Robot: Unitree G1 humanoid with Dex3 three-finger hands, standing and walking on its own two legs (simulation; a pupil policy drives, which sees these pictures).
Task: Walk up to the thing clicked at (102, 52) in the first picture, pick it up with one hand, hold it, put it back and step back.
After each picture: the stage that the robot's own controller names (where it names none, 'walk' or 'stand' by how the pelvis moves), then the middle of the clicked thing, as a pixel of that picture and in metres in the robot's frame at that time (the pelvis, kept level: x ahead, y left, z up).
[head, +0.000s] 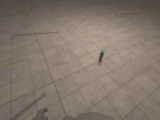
stand; (101, 55) +1.30 -0.23 -0.66
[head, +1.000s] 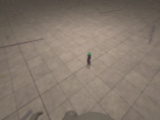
walk; (89, 58) +1.17 +0.12 -0.63
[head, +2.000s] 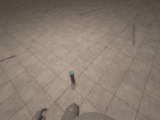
walk; (72, 76) +0.68 +0.32 -0.65
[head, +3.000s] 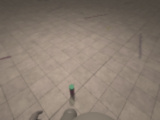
walk; (71, 90) +0.48 +0.23 -0.64
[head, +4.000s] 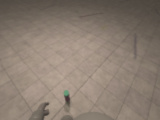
stand; (66, 96) +0.39 +0.23 -0.65
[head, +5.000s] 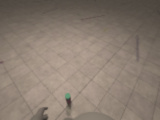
stand; (68, 99) +0.37 +0.22 -0.66
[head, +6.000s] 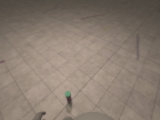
stand; (68, 96) +0.39 +0.23 -0.66
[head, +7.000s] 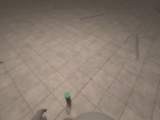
stand; (67, 98) +0.38 +0.24 -0.66
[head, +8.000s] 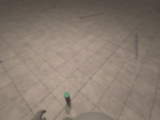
stand; (67, 97) +0.38 +0.24 -0.66
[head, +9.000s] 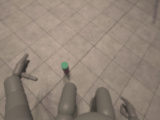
go down; (65, 68) +0.44 +0.22 -0.41
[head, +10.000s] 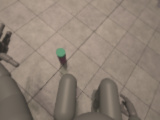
go down; (62, 57) +0.47 +0.24 -0.27
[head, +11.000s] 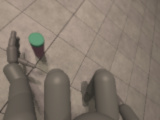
close in; (38, 47) +0.46 +0.28 -0.17
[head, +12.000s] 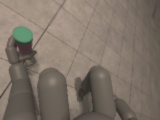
close; (24, 44) +0.45 +0.29 -0.16
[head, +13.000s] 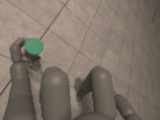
lift; (32, 51) +0.40 +0.26 -0.17
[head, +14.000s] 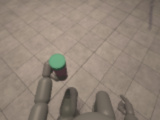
lift; (60, 70) +0.33 +0.18 +0.04
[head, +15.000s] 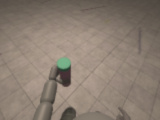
hold; (65, 74) +0.31 +0.16 +0.06
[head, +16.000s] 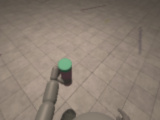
hold; (66, 74) +0.31 +0.16 +0.05
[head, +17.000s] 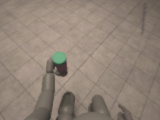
crouch; (61, 66) +0.37 +0.18 -0.02
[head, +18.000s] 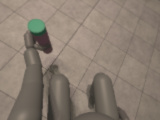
lower; (43, 40) +0.51 +0.24 -0.03
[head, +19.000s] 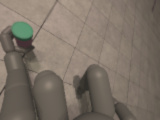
lower; (24, 41) +0.47 +0.27 -0.16
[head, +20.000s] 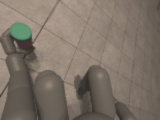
lower; (24, 42) +0.46 +0.27 -0.17
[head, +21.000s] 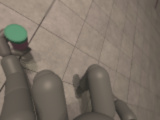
lower; (20, 43) +0.45 +0.28 -0.17
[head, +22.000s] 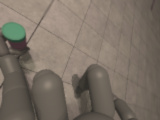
lower; (18, 42) +0.45 +0.28 -0.17
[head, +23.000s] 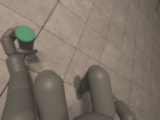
open; (26, 44) +0.46 +0.27 -0.17
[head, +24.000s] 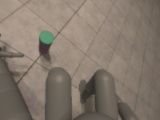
stand; (44, 45) +0.46 +0.25 -0.19
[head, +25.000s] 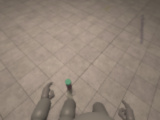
stand; (68, 84) +0.41 +0.19 -0.53
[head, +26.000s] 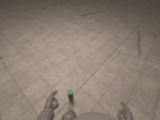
stand; (70, 95) +0.40 +0.19 -0.60
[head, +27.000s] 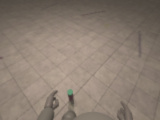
stand; (70, 95) +0.40 +0.19 -0.60
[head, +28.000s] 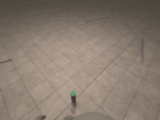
stand; (73, 96) +0.43 +0.18 -0.65
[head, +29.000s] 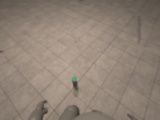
walk; (74, 82) +0.48 +0.17 -0.63
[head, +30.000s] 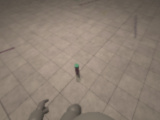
walk; (77, 69) +0.74 +0.22 -0.64
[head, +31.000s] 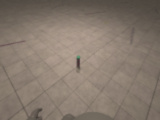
stand; (78, 61) +1.06 +0.21 -0.64
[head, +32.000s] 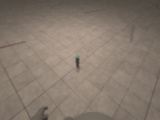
stand; (77, 61) +1.06 +0.24 -0.66
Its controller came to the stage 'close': yes
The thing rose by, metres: 0.69
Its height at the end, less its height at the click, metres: +0.00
